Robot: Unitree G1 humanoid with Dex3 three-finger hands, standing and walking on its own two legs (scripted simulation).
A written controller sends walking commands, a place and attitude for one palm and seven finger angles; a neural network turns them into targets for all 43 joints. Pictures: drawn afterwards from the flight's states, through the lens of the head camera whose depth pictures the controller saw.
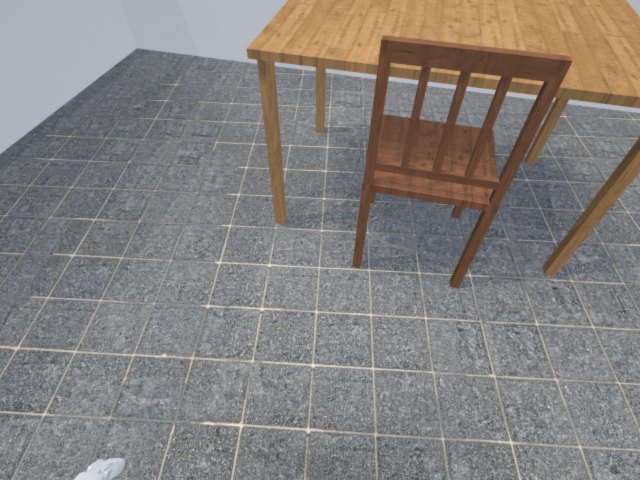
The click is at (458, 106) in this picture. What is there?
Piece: chair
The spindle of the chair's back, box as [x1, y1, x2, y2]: [432, 71, 470, 172]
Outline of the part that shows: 470,72 461,71 432,171 439,172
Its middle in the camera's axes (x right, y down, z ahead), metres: +0.34 -0.29 +1.01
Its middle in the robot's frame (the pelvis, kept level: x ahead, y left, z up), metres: +0.96 -0.29 -0.09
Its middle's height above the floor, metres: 0.68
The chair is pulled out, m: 0.00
